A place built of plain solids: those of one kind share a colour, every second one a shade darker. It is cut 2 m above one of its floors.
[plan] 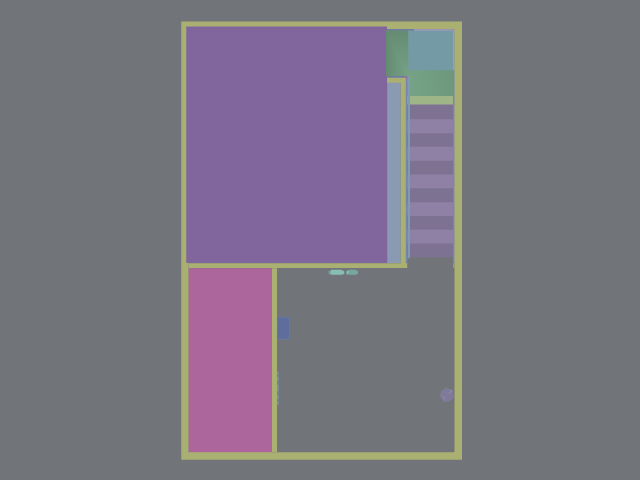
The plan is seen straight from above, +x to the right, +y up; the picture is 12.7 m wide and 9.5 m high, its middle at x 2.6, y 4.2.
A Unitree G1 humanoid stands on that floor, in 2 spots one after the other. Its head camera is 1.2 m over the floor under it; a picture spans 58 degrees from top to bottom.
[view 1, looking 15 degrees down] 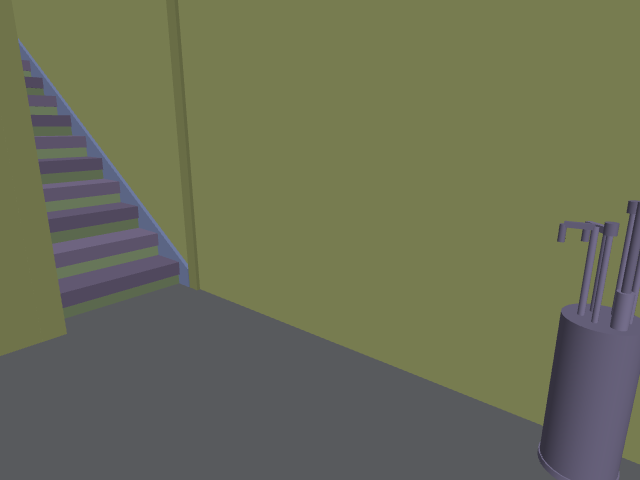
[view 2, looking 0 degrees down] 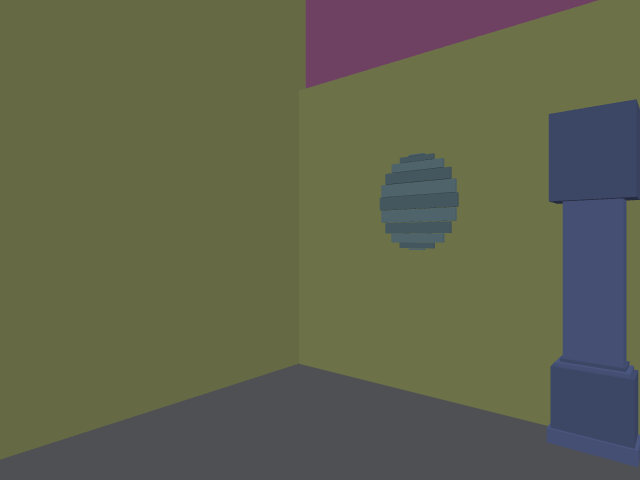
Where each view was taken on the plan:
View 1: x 3.50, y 1.00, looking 40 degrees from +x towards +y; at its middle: wall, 2.37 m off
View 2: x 4.83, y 2.86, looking -140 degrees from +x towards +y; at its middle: wall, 4.03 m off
